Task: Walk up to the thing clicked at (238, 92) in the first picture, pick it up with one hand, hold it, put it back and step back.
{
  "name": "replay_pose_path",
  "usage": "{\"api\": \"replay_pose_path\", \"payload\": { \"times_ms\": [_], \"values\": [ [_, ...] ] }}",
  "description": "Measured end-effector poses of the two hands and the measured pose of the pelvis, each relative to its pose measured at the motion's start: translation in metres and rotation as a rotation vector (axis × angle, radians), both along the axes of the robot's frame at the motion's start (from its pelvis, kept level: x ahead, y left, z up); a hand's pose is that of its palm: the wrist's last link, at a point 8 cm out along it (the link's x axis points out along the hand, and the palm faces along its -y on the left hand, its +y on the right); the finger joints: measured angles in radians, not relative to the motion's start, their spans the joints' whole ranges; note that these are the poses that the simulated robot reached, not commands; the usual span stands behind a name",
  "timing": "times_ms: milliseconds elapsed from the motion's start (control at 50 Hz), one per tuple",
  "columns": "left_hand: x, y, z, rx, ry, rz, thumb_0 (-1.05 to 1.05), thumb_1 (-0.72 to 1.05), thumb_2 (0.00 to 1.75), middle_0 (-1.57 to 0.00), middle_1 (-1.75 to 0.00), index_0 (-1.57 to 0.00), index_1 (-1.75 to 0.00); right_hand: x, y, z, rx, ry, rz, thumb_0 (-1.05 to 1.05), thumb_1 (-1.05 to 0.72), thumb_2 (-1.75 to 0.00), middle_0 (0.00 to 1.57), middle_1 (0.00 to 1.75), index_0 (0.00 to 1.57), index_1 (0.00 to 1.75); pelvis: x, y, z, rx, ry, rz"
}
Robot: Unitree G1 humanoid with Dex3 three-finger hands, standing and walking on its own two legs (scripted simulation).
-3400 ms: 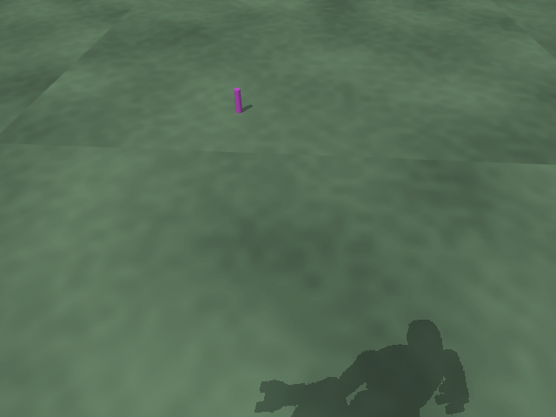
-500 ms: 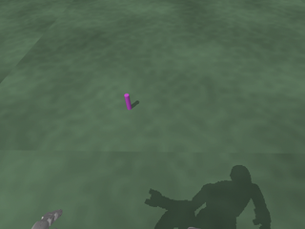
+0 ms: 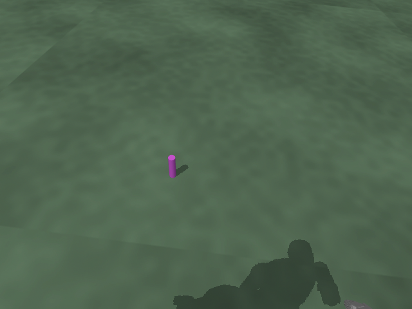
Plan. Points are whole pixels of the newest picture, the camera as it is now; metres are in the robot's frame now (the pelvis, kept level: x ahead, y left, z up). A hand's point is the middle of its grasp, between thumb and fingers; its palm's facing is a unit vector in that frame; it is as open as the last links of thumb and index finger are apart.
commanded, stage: walk up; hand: left
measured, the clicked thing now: (172, 166) +0.98 +0.18 -0.68
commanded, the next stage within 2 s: none
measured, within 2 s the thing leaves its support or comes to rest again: neither
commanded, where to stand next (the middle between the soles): +0.63 -0.03 m, yaw +1 degrees
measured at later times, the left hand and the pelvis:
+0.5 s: hand (117, 253) +0.27 +0.21 -0.11, palm faces -0.01 -0.91 -0.42, open 7.4 cm; pelvis +0.20 -0.07 +0.01, yaw +0 degrees
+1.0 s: hand (124, 196) +0.43 +0.23 -0.14, palm faces -0.05 -0.93 -0.35, open 7.4 cm; pelvis +0.39 -0.04 +0.00, yaw +0 degrees
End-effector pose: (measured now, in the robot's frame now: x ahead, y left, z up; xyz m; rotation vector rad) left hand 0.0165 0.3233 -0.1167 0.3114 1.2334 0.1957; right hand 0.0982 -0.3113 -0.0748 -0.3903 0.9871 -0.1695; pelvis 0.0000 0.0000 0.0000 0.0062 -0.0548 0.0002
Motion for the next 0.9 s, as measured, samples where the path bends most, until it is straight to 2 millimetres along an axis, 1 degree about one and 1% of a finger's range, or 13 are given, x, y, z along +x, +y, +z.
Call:
{"api": "replay_pose_path", "payload": {
  "times_ms": [100, 200, 260, 320, 360, 420, 520, 580, 640, 740, 800, 860, 900],
  "values": [
    [0.064, -0.009, 0.012, -0.010, -0.035, -0.050, 0.01, 0.90, 0.89, -0.21, -0.30, -0.20, -0.30, 0.010, -0.007, -0.004, 0.019, 0.051, -0.033, 0.00, -0.90, -0.90, 0.21, 0.30, 0.21, 0.30, 0.039, -0.006, 0.006, 0.012, -0.002, -0.014],
    [0.130, -0.023, 0.025, 0.017, -0.063, -0.082, 0.00, 0.90, 0.89, -0.21, -0.30, -0.20, -0.30, 0.023, -0.030, -0.020, 0.044, 0.111, -0.080, 0.00, -0.90, -0.90, 0.21, 0.30, 0.21, 0.30, 0.084, -0.022, 0.004, 0.026, 0.004, -0.022],
    [0.172, -0.035, 0.029, 0.055, -0.091, -0.096, 0.00, 0.90, 0.89, -0.21, -0.30, -0.20, -0.30, 0.040, -0.050, -0.038, 0.058, 0.147, -0.103, 0.00, -0.90, -0.90, 0.21, 0.30, 0.21, 0.30, 0.116, -0.039, -0.005, 0.036, 0.010, -0.023],
    [0.206, -0.048, 0.031, 0.094, -0.147, -0.088, 0.00, 0.90, 0.89, -0.21, -0.30, -0.20, -0.30, 0.065, -0.067, -0.055, 0.057, 0.187, -0.102, 0.00, -0.90, -0.90, 0.21, 0.30, 0.21, 0.30, 0.142, -0.055, -0.014, 0.008, 0.006, -0.015],
    [0.220, -0.057, 0.037, 0.097, -0.171, -0.076, 0.00, 0.90, 0.89, -0.21, -0.30, -0.20, -0.30, 0.086, -0.071, -0.056, 0.061, 0.206, -0.090, 0.00, -0.90, -0.90, 0.20, 0.30, 0.21, 0.30, 0.155, -0.061, -0.010, 0.014, 0.004, -0.013],
    [0.231, -0.068, 0.046, 0.093, -0.166, -0.057, 0.00, 0.90, 0.89, -0.21, -0.30, -0.20, -0.30, 0.122, -0.073, -0.051, 0.075, 0.193, -0.071, 0.01, -0.90, -0.90, 0.20, 0.30, 0.21, 0.30, 0.176, -0.064, 0.000, 0.011, 0.004, -0.008],
    [0.244, -0.073, 0.048, 0.082, -0.120, -0.038, 0.00, 0.90, 0.89, -0.21, -0.30, -0.21, -0.30, 0.178, -0.072, -0.037, 0.085, 0.163, -0.029, 0.00, -0.90, -0.90, 0.20, 0.30, 0.21, 0.30, 0.212, -0.068, 0.008, 0.001, 0.013, 0.001],
    [0.253, -0.069, 0.042, 0.072, -0.098, -0.018, 0.00, 0.90, 0.89, -0.21, -0.30, -0.21, -0.30, 0.211, -0.068, -0.031, 0.076, 0.163, -0.005, 0.00, -0.90, -0.90, 0.20, 0.30, 0.21, 0.30, 0.235, -0.066, 0.008, -0.008, 0.014, 0.008],
    [0.264, -0.061, 0.032, 0.059, -0.075, 0.005, 0.00, 0.90, 0.89, -0.21, -0.31, -0.21, -0.30, 0.246, -0.062, -0.027, 0.060, 0.153, 0.017, 0.00, -0.90, -0.90, 0.20, 0.30, 0.21, 0.30, 0.260, -0.061, 0.005, -0.020, 0.012, 0.019],
    [0.292, -0.041, 0.003, 0.039, -0.029, 0.027, 0.00, 0.90, 0.89, -0.21, -0.30, -0.21, -0.30, 0.309, -0.046, -0.024, 0.013, 0.088, 0.041, 0.00, -0.90, -0.90, 0.20, 0.30, 0.21, 0.30, 0.306, -0.043, -0.011, -0.015, 0.006, 0.028],
    [0.317, -0.038, -0.004, 0.027, -0.004, 0.025, 0.01, 0.90, 0.89, -0.21, -0.30, -0.20, -0.30, 0.333, -0.038, -0.017, 0.009, 0.031, 0.021, 0.00, -0.90, -0.90, 0.20, 0.30, 0.21, 0.30, 0.325, -0.036, -0.011, -0.015, -0.004, 0.027],
    [0.348, -0.039, 0.000, 0.012, -0.020, 0.002, 0.01, 0.90, 0.89, -0.21, -0.30, -0.20, -0.30, 0.344, -0.034, -0.009, 0.010, 0.022, 0.000, 0.00, -0.90, -0.90, 0.20, 0.30, 0.21, 0.30, 0.345, -0.035, -0.004, -0.006, -0.008, 0.020],
    [0.367, -0.040, 0.004, 0.005, -0.035, -0.014, 0.01, 0.90, 0.89, -0.21, -0.30, -0.20, -0.30, 0.349, -0.034, -0.006, 0.011, 0.033, -0.006, 0.00, -0.90, -0.90, 0.20, 0.30, 0.21, 0.30, 0.357, -0.035, 0.000, 0.001, -0.007, 0.013]
  ]
}}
